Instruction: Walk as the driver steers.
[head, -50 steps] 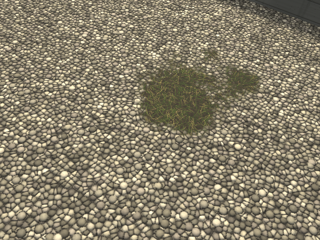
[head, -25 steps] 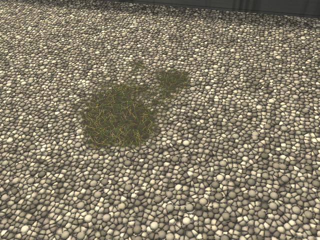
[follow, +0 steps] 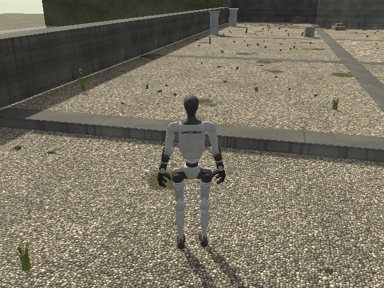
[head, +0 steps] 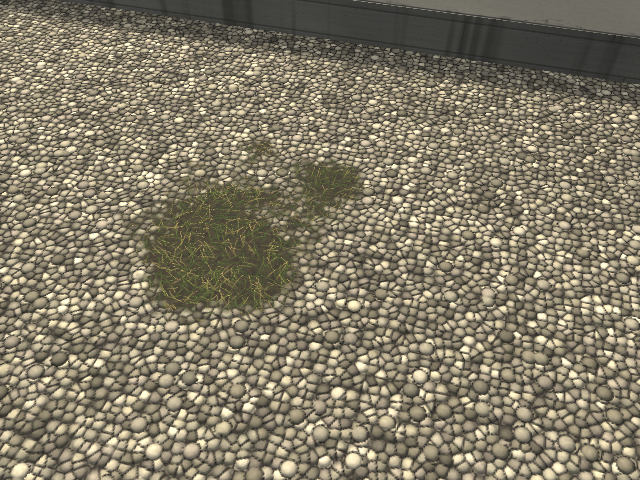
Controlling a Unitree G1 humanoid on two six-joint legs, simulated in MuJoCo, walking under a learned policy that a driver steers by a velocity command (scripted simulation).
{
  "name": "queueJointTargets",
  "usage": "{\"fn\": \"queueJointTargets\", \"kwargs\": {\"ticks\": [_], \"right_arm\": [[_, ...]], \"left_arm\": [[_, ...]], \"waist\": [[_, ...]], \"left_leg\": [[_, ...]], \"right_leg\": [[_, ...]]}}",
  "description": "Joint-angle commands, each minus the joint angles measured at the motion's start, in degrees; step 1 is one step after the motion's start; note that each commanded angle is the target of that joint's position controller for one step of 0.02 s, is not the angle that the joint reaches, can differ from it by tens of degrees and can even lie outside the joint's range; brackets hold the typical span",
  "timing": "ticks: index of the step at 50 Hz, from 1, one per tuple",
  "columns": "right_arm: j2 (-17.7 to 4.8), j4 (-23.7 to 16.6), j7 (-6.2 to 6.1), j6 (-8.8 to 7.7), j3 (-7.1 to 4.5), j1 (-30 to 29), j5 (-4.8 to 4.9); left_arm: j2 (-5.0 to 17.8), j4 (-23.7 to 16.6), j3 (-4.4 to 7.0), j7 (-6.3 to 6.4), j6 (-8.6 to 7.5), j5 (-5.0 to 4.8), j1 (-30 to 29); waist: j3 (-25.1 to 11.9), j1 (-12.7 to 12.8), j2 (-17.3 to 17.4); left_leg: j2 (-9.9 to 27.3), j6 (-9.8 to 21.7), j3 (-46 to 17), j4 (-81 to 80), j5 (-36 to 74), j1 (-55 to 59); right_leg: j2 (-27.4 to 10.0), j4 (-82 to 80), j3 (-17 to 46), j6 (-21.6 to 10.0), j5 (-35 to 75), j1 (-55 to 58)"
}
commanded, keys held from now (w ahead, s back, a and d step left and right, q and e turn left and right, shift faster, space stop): no key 1.00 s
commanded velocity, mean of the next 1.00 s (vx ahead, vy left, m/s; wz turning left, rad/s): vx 0.00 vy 0.00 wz -0.01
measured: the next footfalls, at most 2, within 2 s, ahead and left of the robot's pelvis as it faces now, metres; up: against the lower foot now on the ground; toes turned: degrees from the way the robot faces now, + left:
right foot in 1.88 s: +0.22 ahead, -0.12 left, +0.00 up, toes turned -3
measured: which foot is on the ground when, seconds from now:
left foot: down 0.00-1.00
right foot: down 0.00-1.00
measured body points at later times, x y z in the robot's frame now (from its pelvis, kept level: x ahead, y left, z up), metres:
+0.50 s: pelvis +0.01 +0.01 +0.00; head +0.01 +0.01 +0.45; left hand +0.01 +0.24 -0.16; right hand +0.01 -0.22 -0.16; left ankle -0.01 +0.10 -0.75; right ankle +0.02 -0.10 -0.75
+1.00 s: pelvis +0.02 +0.02 +0.00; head +0.02 +0.02 +0.45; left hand +0.00 +0.23 -0.17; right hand +0.00 -0.20 -0.16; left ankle -0.01 +0.10 -0.75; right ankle +0.02 -0.10 -0.75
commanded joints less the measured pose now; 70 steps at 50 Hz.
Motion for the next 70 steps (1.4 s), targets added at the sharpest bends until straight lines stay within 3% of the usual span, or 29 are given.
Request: {"fn": "queueJointTargets", "kwargs": {"ticks": [1, 13, 27, 70], "right_arm": [[-6.38, -0.04, -0.17, -0.45, -1.26, 1.83, -0.03], [-4.49, 5.79, -0.30, -0.61, -0.12, 3.96, -0.02], [-2.43, 9.56, -0.69, -0.75, 0.73, 7.41, -0.06], [0.35, 11.31, -1.17, -1.27, 0.88, 11.93, -0.05]], "left_arm": [[4.60, 0.17, 0.70, 0.33, -0.62, -0.03, 0.57], [3.63, 6.27, -0.24, 0.84, -0.67, -0.14, 2.48], [1.34, 9.54, -1.09, 1.21, -0.71, -0.24, 3.81], [-1.61, 11.46, -1.63, 1.82, -0.59, -0.34, 7.58]], "waist": [[0.98, -0.69, 0.32], [1.32, -0.37, 0.78], [2.05, -0.49, 0.69], [2.99, -0.57, 0.75]], "left_leg": [[7.62, 1.77, -7.67, -5.48, 1.32, -1.76], [6.82, 1.59, -7.25, -5.49, 2.11, -2.39], [6.46, 1.57, -7.09, -4.81, 3.93, -2.60], [6.48, 2.08, -7.31, -4.54, 9.74, -1.05]], "right_leg": [[-5.87, -3.42, 6.01, -0.76, 3.43, -0.58], [-6.65, -3.43, 5.70, -1.06, 3.53, 0.30], [-6.80, -2.65, 4.95, -0.92, 4.39, 0.00], [-7.16, -0.62, 3.55, 0.17, 4.93, -0.60]]}}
